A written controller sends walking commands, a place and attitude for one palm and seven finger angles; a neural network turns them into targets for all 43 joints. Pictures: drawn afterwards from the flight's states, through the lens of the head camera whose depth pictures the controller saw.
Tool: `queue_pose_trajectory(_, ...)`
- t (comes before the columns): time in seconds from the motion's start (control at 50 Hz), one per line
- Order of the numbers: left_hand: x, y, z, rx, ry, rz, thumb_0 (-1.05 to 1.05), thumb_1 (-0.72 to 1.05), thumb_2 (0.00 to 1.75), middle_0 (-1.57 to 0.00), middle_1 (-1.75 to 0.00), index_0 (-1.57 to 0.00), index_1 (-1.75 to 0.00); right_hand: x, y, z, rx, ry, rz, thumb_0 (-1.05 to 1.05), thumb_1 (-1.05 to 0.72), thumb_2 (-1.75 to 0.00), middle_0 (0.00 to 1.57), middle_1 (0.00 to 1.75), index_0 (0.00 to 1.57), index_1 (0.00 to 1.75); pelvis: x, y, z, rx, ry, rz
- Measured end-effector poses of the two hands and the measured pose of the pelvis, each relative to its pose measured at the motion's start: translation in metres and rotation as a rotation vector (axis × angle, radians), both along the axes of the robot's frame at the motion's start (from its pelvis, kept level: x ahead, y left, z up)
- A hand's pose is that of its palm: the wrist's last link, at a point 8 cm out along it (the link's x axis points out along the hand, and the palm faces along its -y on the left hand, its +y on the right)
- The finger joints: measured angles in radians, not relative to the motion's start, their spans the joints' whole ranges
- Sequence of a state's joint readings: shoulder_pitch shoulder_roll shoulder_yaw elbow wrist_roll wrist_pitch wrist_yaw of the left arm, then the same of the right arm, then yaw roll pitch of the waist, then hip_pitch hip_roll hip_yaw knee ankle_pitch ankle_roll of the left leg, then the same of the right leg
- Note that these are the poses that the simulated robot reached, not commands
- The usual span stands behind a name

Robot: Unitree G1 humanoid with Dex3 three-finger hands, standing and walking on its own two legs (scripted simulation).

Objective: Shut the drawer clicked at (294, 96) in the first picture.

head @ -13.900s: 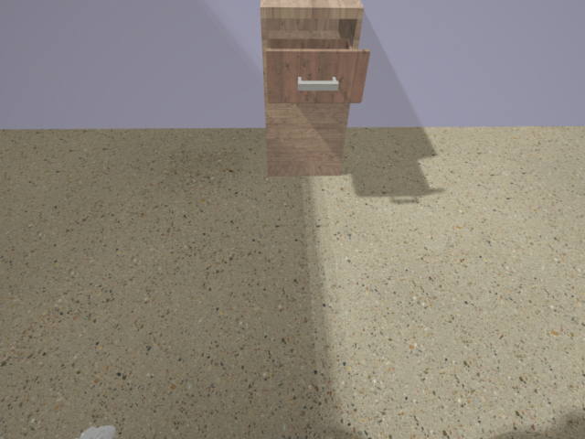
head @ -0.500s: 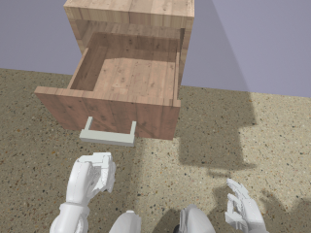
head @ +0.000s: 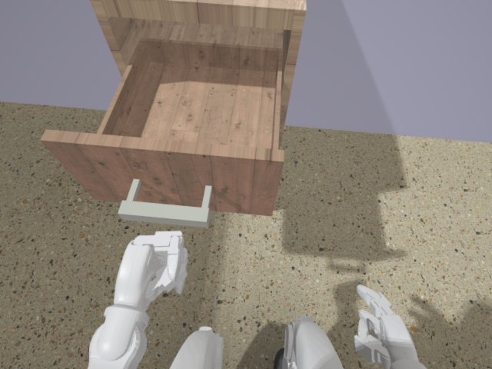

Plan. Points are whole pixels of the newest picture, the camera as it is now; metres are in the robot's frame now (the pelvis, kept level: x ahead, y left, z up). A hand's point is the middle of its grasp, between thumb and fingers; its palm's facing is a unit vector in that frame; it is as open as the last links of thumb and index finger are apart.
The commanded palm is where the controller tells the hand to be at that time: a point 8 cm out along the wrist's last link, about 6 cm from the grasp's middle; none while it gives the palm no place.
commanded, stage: bring the fist close to the handle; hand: left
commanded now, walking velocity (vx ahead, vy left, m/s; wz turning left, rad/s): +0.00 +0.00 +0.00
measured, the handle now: (168, 201) +0.37 +0.14 +0.03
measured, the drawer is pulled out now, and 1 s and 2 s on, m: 0.30 0.24 0.10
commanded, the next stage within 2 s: push the drawer shut in 0.14 s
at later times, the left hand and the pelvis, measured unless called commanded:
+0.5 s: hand (191, 256) +0.28 +0.09 +0.03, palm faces -0.12 -0.99 -0.05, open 3.2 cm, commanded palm +0.27 +0.15 +0.03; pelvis -0.01 -0.01 -0.01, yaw +1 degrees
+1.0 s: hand (195, 220) +0.34 +0.10 +0.03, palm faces -0.12 -0.99 -0.05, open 3.0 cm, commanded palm +0.33 +0.15 +0.03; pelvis -0.02 +0.00 +0.00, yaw +0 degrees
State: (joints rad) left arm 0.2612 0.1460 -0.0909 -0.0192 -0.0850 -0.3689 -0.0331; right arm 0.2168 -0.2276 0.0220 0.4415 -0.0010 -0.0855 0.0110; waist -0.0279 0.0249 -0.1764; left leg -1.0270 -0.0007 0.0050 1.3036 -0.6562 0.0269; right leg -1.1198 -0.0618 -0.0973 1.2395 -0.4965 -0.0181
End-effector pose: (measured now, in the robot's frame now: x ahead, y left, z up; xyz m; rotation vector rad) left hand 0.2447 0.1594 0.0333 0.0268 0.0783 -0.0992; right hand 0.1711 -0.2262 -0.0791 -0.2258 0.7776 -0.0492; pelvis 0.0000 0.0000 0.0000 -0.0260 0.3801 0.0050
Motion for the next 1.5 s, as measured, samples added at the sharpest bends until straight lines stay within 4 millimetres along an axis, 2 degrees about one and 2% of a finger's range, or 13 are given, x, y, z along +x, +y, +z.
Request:
queue_pose_trajectory(0.1,-0.006,0.001,0.008,-0.012,-0.034,0.039,0.01,0.90,0.90,-1.40,-1.60,-1.39,-1.60,0.001,0.000,0.003,0.000,-0.009,0.014,0.01,-0.90,-0.89,0.20,0.30,0.21,0.30,0.001,-0.002,0.002,0.002,-0.002,0.004)
queue_pose_trajectory(0.22,-0.012,-0.009,-0.002,-0.001,-0.013,-0.020,0.01,0.90,0.90,-1.40,-1.60,-1.39,-1.60,0.004,-0.003,0.004,-0.009,-0.020,0.020,0.01,-0.90,-0.89,0.20,0.30,0.21,0.30,-0.002,-0.005,-0.001,0.003,-0.006,0.005)
queue_pose_trajectory(0.34,-0.009,-0.004,0.000,0.015,-0.032,0.009,0.01,0.90,0.90,-1.40,-1.60,-1.40,-1.60,0.005,-0.006,0.002,-0.012,-0.031,0.019,0.01,-0.90,-0.89,0.20,0.30,0.21,0.30,-0.005,-0.007,-0.003,0.003,-0.008,0.007)
queue_pose_trajectory(0.42,0.004,-0.003,0.004,0.019,-0.080,0.017,0.01,0.90,0.90,-1.40,-1.60,-1.40,-1.60,0.002,-0.007,-0.003,-0.013,-0.019,0.026,0.01,-0.90,-0.89,0.20,0.30,0.21,0.30,-0.007,-0.008,-0.005,0.002,-0.005,0.011)
queue_pose_trajectory(0.52,0.024,-0.010,-0.001,0.023,-0.063,-0.030,0.01,0.90,0.90,-1.40,-1.60,-1.40,-1.60,-0.007,-0.010,-0.008,-0.010,0.015,0.010,0.01,-0.90,-0.89,0.20,0.30,0.21,0.30,-0.010,-0.010,-0.005,0.004,-0.001,0.008)
queue_pose_trajectory(0.78,0.044,-0.007,-0.002,0.020,-0.057,-0.016,-0.01,0.83,0.90,-1.40,-1.60,-1.40,-1.60,-0.032,-0.020,-0.009,-0.033,0.087,-0.024,0.01,-0.90,-0.89,0.20,0.30,0.21,0.30,-0.012,-0.009,0.001,0.008,-0.005,0.006)
queue_pose_trajectory(1.06,0.088,-0.008,-0.002,0.025,-0.061,-0.026,-0.01,0.83,0.90,-1.40,-1.60,-1.40,-1.60,-0.050,-0.019,-0.015,-0.035,0.147,-0.054,0.01,-0.91,-0.89,0.20,0.30,0.21,0.30,-0.017,-0.004,0.002,0.008,0.006,0.001)
queue_pose_trajectory(1.5,0.148,-0.013,-0.004,0.021,-0.071,0.000,-0.02,0.82,0.89,-1.40,-1.60,-1.40,-1.60,-0.095,-0.028,-0.025,-0.046,0.308,-0.124,0.01,-0.91,-0.89,0.20,0.30,0.21,0.30,-0.013,-0.001,0.004,0.012,0.039,-0.014)
